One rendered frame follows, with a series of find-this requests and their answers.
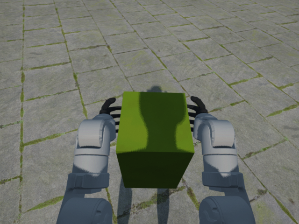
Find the carton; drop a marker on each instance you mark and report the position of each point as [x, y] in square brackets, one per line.
[154, 144]

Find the robot right forearm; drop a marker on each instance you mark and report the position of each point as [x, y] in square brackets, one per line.
[221, 171]

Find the robot left upper arm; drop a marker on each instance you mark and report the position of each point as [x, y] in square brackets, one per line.
[79, 210]

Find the robot right hand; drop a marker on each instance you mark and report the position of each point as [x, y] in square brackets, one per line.
[199, 109]

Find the robot right upper arm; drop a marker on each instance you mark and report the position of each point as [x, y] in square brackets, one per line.
[225, 210]

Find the robot left hand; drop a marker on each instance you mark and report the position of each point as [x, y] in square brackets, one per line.
[106, 109]

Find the robot left forearm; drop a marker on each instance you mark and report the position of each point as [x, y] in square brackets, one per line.
[92, 148]

